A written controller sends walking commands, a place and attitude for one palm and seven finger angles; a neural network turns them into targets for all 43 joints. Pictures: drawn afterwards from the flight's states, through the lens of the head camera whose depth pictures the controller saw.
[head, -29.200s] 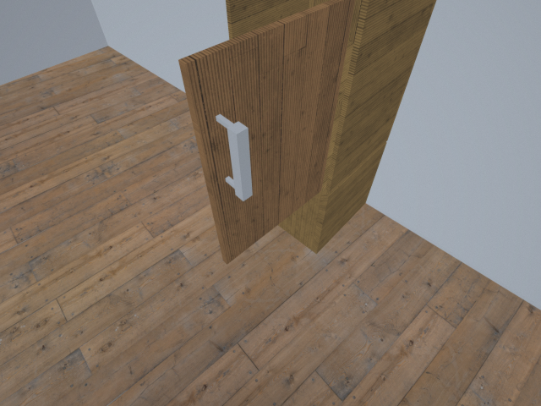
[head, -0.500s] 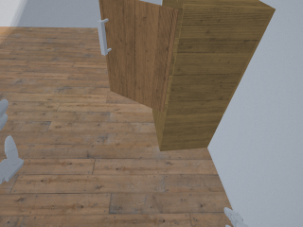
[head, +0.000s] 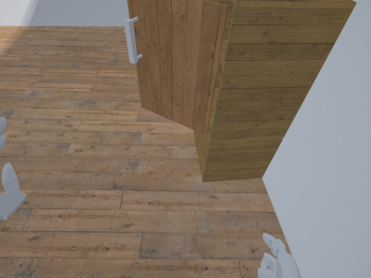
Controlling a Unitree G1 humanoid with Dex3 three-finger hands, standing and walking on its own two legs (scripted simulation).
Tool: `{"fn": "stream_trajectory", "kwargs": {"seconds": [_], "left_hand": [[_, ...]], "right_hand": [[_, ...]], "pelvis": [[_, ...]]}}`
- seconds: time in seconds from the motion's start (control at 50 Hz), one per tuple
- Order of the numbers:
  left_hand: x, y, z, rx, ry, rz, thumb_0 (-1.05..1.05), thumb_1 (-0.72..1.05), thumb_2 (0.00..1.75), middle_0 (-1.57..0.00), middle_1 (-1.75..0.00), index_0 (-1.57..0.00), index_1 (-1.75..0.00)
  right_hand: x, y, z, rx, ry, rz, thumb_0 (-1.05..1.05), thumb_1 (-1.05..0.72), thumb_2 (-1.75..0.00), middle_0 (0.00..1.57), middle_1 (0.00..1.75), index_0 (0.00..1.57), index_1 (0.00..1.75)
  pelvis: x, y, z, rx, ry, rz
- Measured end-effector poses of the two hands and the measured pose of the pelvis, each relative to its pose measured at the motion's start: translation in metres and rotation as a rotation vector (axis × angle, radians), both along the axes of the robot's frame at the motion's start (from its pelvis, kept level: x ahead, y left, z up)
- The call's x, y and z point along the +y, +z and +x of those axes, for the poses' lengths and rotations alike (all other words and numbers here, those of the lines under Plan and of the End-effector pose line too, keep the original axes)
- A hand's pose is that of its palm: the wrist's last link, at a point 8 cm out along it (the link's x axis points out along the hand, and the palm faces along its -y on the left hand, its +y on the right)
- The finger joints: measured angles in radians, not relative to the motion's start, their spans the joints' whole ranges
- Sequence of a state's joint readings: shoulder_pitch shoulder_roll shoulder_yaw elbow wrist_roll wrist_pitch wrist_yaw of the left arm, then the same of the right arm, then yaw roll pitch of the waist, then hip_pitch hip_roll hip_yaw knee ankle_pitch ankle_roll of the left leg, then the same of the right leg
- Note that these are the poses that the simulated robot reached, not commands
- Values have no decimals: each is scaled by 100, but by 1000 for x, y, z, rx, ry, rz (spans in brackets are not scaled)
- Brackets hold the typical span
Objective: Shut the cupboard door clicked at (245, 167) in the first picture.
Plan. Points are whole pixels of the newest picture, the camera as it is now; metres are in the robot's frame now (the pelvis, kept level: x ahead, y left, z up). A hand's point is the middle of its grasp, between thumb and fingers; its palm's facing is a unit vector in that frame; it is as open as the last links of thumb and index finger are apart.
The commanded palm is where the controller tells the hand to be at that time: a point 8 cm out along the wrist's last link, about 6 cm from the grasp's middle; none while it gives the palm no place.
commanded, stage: let the arm hang, fingers relaxed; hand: left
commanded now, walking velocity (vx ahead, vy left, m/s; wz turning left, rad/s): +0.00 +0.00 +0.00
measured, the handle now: (134, 40) +0.98 +0.25 +0.05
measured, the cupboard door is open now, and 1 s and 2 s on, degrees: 54 54 54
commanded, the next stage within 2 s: look to check the result in 1.10 s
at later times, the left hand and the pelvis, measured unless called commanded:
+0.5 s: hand out of the picture -0.04 +0.19 -0.18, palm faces +0.04 -0.98 -0.20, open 7.1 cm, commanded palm none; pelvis +0.00 -0.01 +0.00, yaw +2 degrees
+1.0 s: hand out of the picture -0.01 +0.17 -0.18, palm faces +0.04 -0.99 -0.16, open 7.3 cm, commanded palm none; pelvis +0.00 +0.01 +0.00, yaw +1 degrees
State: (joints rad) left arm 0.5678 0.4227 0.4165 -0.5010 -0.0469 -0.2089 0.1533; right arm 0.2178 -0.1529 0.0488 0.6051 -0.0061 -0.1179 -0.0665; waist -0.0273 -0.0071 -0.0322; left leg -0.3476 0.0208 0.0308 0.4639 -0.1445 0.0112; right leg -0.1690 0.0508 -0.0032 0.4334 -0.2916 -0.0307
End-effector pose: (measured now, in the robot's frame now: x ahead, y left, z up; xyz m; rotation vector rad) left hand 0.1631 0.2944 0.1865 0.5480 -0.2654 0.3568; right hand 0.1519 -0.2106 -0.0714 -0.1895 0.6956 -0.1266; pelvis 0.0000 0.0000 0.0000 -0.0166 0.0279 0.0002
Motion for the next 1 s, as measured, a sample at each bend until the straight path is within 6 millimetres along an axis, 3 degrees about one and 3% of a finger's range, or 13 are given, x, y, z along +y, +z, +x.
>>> {"fn": "stream_trajectory", "kwargs": {"seconds": [0.02,0.06,0.1,0.14,0.22,0.26,0.3,0.42,0.5,0.56,0.72,1.0], "left_hand": [[0,-7,3,28,-7,5,2,89,90,-21,-30,-21,-31],[3,-48,15,203,0,-35,1,90,90,-20,-30,-20,-31],[4,-108,22,448,29,-124,0,90,90,-20,-30,-20,-30],[-4,-173,15,698,55,-217,0,90,90,-20,-30,-20,-30],[-39,-275,-33,1104,68,-389,1,91,90,-19,-30,-20,-30],[-62,-309,-66,1260,71,-472,1,91,90,-20,-30,-20,-30],[-79,-330,-99,1374,97,-554,1,92,90,-20,-30,-20,-30],[-67,-341,-169,1548,244,-618,-1,99,90,-20,-30,-21,-30],[-59,-334,-202,1634,313,-612,0,96,90,-20,-30,-20,-30],[-54,-328,-215,1663,347,-602,0,94,90,-20,-30,-20,-30],[-53,-324,-211,1638,346,-594,1,92,90,-20,-30,-20,-30],[-73,-333,-176,1570,242,-638,0,91,90,-20,-30,-20,-30]], "right_hand": [[-3,-4,1,2,10,12,1,-90,-90,20,30,20,30],[-13,-20,4,48,48,15,1,-90,-90,20,30,20,30],[-25,-35,2,112,58,2,1,-90,-90,20,30,20,30],[-39,-45,-4,166,41,-19,1,-90,-90,20,30,20,30],[-61,-49,-33,280,-10,-74,1,-90,-90,20,30,20,30],[-68,-48,-54,356,-32,-101,1,-90,-90,20,30,20,30],[-72,-47,-76,441,-50,-120,1,-90,-90,20,30,20,30],[-63,-51,-132,663,-72,-113,1,-91,-90,19,30,20,30],[-47,-58,-150,718,-85,-66,1,-90,-90,19,30,20,30],[-34,-64,-155,727,-88,-27,1,-90,-90,19,30,20,30],[-6,-74,-149,693,-80,46,1,-90,-90,20,30,20,30],[-7,-68,-147,666,-106,21,1,-91,-90,20,30,20,30]], "pelvis": [[-1,-1,1,5,3,-4],[1,-4,1,8,7,-8],[3,-8,-1,2,11,-6],[3,-12,-4,-8,16,0],[-1,-15,-6,-33,26,15],[-3,-13,-6,-42,29,17],[-5,-11,-5,-46,33,14],[-10,-2,-3,-44,43,-3],[-7,1,-2,-51,37,-4],[-4,2,-2,-59,32,-2],[4,3,-1,-67,22,6],[10,4,1,-67,16,13]]}}
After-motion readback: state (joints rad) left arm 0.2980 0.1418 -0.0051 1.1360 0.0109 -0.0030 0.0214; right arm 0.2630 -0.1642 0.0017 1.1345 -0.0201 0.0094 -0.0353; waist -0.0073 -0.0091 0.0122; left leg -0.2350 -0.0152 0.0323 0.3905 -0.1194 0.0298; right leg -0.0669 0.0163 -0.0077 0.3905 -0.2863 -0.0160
